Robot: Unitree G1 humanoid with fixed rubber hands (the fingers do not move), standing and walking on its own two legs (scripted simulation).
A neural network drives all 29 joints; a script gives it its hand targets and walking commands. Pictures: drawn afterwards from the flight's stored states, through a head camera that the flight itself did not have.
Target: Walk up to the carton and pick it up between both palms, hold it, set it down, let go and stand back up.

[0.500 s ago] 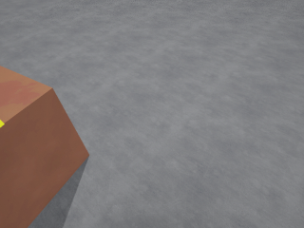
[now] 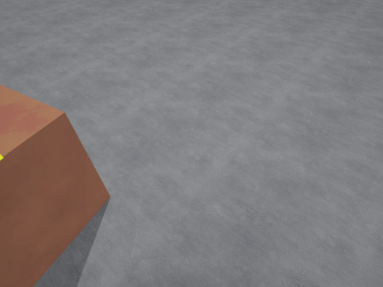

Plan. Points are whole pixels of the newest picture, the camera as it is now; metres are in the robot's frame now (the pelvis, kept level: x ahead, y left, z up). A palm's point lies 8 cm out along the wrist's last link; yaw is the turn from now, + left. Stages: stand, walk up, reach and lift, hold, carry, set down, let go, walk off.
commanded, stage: walk up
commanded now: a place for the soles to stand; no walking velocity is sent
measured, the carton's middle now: out of the picture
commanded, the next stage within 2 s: none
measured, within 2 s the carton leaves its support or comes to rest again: neither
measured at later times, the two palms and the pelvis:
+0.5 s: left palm out of the picture +0.04 +0.42 -0.17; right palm out of the picture +0.17 -0.11 -0.13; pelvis +0.06 +0.13 -0.03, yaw +24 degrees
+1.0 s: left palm out of the picture +0.03 +0.45 -0.10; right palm (180, 183) +0.43 +0.07 -0.12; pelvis +0.19 +0.22 -0.01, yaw +42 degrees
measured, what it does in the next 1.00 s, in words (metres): steps to the left, turning left: left foot, then right foot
